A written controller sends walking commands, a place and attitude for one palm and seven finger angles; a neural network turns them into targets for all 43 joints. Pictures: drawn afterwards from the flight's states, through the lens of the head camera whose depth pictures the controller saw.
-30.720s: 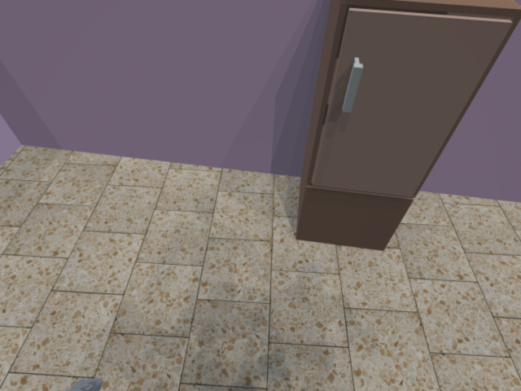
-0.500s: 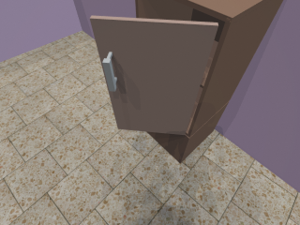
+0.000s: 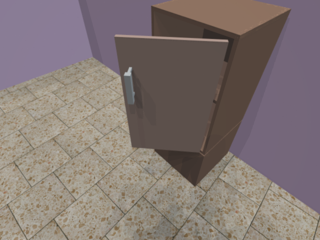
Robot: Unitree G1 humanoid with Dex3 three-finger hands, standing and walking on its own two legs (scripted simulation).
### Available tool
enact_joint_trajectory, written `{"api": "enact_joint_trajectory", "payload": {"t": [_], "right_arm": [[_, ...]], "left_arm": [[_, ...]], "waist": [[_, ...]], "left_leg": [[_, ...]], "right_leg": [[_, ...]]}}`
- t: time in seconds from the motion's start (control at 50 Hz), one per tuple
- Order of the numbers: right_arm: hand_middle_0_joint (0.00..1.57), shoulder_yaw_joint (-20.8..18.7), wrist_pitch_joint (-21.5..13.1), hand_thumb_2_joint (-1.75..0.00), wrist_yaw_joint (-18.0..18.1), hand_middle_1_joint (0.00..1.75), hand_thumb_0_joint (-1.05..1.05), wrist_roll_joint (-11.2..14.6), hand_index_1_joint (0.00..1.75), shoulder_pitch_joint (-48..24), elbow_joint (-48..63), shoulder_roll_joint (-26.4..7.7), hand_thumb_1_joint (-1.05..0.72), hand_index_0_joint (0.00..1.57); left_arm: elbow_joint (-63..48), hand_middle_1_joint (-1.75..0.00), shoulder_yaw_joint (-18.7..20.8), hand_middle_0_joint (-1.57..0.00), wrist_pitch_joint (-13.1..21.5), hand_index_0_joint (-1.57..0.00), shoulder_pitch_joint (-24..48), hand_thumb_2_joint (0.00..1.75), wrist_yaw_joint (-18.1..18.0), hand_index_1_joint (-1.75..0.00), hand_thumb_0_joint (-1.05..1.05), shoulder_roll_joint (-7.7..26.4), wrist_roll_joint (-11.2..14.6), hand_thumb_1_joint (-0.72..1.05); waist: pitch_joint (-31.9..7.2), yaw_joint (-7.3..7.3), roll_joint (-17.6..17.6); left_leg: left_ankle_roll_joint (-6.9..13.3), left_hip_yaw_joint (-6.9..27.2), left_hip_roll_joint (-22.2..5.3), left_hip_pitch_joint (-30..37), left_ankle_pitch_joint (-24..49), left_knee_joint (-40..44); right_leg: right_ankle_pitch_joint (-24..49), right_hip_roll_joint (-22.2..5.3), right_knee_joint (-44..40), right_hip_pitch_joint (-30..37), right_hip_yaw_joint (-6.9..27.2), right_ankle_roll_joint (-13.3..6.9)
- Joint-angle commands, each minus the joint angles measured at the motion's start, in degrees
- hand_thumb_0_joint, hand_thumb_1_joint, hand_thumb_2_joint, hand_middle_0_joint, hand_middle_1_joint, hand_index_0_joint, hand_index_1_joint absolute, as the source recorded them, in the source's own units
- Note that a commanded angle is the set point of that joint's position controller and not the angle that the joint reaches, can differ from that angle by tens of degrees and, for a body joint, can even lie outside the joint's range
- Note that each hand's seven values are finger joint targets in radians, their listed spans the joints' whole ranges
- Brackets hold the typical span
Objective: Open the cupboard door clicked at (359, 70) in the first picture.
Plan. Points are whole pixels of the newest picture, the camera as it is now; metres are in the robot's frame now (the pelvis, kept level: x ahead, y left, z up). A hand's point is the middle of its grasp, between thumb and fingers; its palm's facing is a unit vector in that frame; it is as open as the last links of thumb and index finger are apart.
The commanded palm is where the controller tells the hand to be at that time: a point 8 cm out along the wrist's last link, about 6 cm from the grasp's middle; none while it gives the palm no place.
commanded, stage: come to a stop and stand still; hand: left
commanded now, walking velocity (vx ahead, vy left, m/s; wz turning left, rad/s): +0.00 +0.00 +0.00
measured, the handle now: (130, 85) +0.62 +0.15 +0.05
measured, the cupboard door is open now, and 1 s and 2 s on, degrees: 41 41 41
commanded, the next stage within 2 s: look again from close up in 0.34 s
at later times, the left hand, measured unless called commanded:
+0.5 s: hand out of the picture -0.03 +0.14 -0.17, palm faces +0.04 -0.99 -0.15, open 7.4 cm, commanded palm none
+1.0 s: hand out of the picture +0.00 +0.14 -0.17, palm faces +0.04 -0.99 -0.16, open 7.3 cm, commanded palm none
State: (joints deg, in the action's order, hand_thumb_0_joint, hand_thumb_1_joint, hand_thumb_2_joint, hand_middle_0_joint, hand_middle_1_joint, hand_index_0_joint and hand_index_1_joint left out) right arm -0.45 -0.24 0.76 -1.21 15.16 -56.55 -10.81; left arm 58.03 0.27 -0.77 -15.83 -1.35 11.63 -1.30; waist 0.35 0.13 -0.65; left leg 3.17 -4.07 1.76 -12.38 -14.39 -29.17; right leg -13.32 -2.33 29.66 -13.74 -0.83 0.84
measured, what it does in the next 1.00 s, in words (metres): stands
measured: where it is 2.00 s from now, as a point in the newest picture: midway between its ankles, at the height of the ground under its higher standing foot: outside the picture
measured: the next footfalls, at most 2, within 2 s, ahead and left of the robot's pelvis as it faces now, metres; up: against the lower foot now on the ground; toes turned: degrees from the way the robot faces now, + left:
none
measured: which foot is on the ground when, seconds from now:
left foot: down 0.00-1.00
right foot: down 0.00-1.00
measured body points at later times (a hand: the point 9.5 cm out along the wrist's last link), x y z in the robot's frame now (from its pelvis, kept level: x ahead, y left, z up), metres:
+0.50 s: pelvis -0.01 -0.01 +0.00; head -0.01 -0.01 +0.45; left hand -0.03 +0.20 -0.16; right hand -0.03 -0.24 -0.15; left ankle +0.02 +0.08 -0.74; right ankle +0.03 -0.14 -0.73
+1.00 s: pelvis +0.00 -0.02 +0.01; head +0.01 -0.02 +0.46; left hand -0.01 +0.19 -0.16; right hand +0.00 -0.23 -0.15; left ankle +0.02 +0.08 -0.74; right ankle +0.03 -0.14 -0.74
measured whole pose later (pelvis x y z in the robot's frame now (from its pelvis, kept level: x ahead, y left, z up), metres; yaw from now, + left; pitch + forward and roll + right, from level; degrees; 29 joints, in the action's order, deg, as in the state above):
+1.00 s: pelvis +0.00 -0.02 +0.01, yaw +0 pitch -1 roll +0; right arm 0.4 -1.3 1.4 -0.6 17.3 -64.3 -7.2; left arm 62.5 -0.2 0.9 -18.4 -1.8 7.7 -0.7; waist 1.0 0.1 0.9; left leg 1.2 -3.0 0.4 -11.5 -11.6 -24.2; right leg -10.9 -0.6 24.8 -12.7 -1.5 -0.3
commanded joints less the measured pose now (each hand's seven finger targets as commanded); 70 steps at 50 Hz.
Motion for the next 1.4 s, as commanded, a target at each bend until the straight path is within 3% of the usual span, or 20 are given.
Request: {"api": "enact_joint_trajectory", "payload": {"t": [0.0,0.08,0.16,0.36,0.52,0.98,1.04,1.1,1.16,1.26,1.32,1.36,1.38], "right_arm": [[0.2,-2.17,-0.93,-0.9,0.17,0.3,0.0,-0.01,0.3,-0.18,3.63,-8.86,-0.9,0.2],[0.2,-1.87,-0.65,-0.9,0.03,0.3,0.0,0.01,0.3,1.88,2.13,-7.72,-0.9,0.2],[0.2,-1.47,-0.64,-0.9,0.04,0.3,0.0,0.01,0.3,4.21,0.28,-6.68,-0.9,0.2],[0.2,-0.63,-1.38,-0.9,0.38,0.3,0.0,0.42,0.3,6.16,-3.47,-4.5,-0.9,0.2],[0.2,-0.26,-1.71,-0.9,0.66,0.3,0.0,0.68,0.3,6.76,-5.19,-2.74,-0.9,0.2],[0.2,-0.37,-1.58,-0.9,0.87,0.3,0.0,0.72,0.3,5.72,-6.14,-1.67,-0.9,0.2],[0.2,-0.25,-1.46,-0.9,0.76,0.3,0.0,0.41,0.3,6.45,-6.74,-1.74,-0.9,0.2],[0.2,-0.76,-0.96,-0.9,0.52,0.3,0.0,0.09,0.3,6.41,-6.35,-2.34,-0.9,0.2],[0.2,-1.06,-0.85,-0.9,0.39,0.3,0.0,-0.07,0.3,6.68,-5.6,-2.2,-0.9,0.2],[0.2,-1.01,-1.78,-0.9,0.43,0.3,0.0,0.09,0.3,7.69,-4.79,-1.27,-0.9,0.2],[0.2,-0.8,-2.57,-0.9,0.47,0.3,0.0,0.21,0.3,8.54,-4.66,-1.02,-0.9,0.2],[0.2,-0.49,-3.04,-0.9,0.91,0.3,0.0,0.48,0.3,9.8,-5.55,-1.04,-0.9,0.2],[0.2,-0.43,-3.28,-0.9,1.3,0.3,0.0,0.55,0.3,10.59,-6.31,-1.48,-0.9,0.2]], "left_arm": [[-2.48,-0.3,1.04,-0.2,0.82,-0.2,-3.76,0.9,-0.26,-0.3,0.0,5.73,-0.24,0.9],[-2.15,-0.3,0.93,-0.2,1.22,-0.2,-4.12,0.9,-0.26,-0.3,0.0,5.78,-0.19,0.9],[-1.54,-0.3,0.91,-0.2,1.5,-0.2,-4.52,0.9,-0.29,-0.3,0.0,5.9,0.03,0.9],[1.65,-0.3,0.26,-0.2,2.04,-0.2,-6.72,0.9,-0.45,-0.3,0.0,3.55,0.36,0.9],[3.09,-0.3,-0.09,-0.2,2.38,-0.2,-7.19,0.9,-0.78,-0.3,0.0,1.74,0.53,0.9],[2.88,-0.3,0.2,-0.2,2.45,-0.2,-6.95,0.9,-0.94,-0.3,0.0,1.02,0.5,0.9],[3.26,-0.3,0.36,-0.2,2.43,-0.2,-7.49,0.9,-0.74,-0.3,0.0,0.96,0.42,0.9],[2.65,-0.3,1.08,-0.2,1.92,-0.2,-8.05,0.9,-0.26,-0.3,0.0,1.19,-0.05,0.9],[2.06,-0.3,1.58,-0.2,1.81,-0.2,-9.2,0.9,0.13,-0.3,0.0,1.08,-0.25,0.9],[1.85,-0.3,2.09,-0.2,2.49,-0.2,-10.99,0.9,0.44,-0.3,0.0,1.0,-0.02,0.9],[2.04,-0.3,2.26,-0.2,2.95,-0.2,-11.54,0.9,0.48,-0.3,0.0,0.85,0.11,0.9],[2.08,-0.3,2.02,-0.2,2.97,-0.2,-10.47,0.9,0.26,-0.3,0.0,-0.33,0.07,0.9],[2.56,-0.3,1.74,-0.2,3.06,-0.2,-10.57,0.9,-0.04,-0.3,0.0,-1.21,0.04,0.9]], "waist": [[4.76,0.57,-0.61],[5.5,-0.15,2.99],[5.13,-0.81,2.85],[4.28,-0.33,-0.04],[3.61,-0.18,0.9],[3.76,-0.2,1.47],[2.85,-0.13,0.97],[6.59,0.23,0.78],[9.36,0.55,0.74],[8.33,0.48,1.95],[7.13,0.14,2.22],[5.94,-0.38,-0.67],[3.68,-0.48,-3.1]], "left_leg": [[0.33,12.31,-8.52,-11.15,-18.63,15.69],[-0.07,10.4,-7.01,-9.09,-15.99,13.08],[-0.35,9.53,-6.55,-6.85,-13.18,11.6],[-0.98,9.33,-7.08,-6.55,-8.81,12.12],[-1.48,7.91,-6.92,-4.52,-2.62,11.31],[-1.89,6.75,-6.97,-1.51,1.57,10.95],[-1.9,6.47,-6.78,-1.24,-4.07,10.91],[-1.08,7.36,-6.99,-4.69,-15.23,11.31],[-0.23,7.92,-7.12,-7.12,-18.36,10.95],[0.06,6.3,-5.98,-6.56,-13.57,6.42],[0.12,5.06,-5.69,-5.02,-7.86,4.23],[0.56,6.23,-7.81,-0.78,4.19,5.2],[0.92,6.79,-9.53,2.97,16.06,4.87]], "right_leg": [[-5.75,-1.27,-3.92,1.5,2.1,-2.49],[-11.64,-2.66,-7.99,-2.53,4.97,-2.69],[-13.92,-3.28,-9.88,-5.09,6.34,-3.01],[-6.61,-3.25,-9.19,-2.11,5.68,-2.94],[-0.62,-3.58,-9.11,0.04,5.36,-2.85],[2.02,-3.49,-10.45,0.66,5.14,-2.71],[-3.49,-3.22,-10.22,0.97,5.1,-2.98],[-14.56,-2.59,-9.65,-2.33,5.49,-3.65],[-17.92,-2.3,-9.09,-4.12,6.16,-4.41],[-16.13,-3.39,-8.6,-3.35,8.31,-6.08],[-10.38,-3.69,-6.5,-2.29,8.28,-6.69],[1.36,-1.89,-1.98,-2.63,4.52,-5.49],[7.57,-1.13,1.05,-2.46,2.02,-4.56]]}}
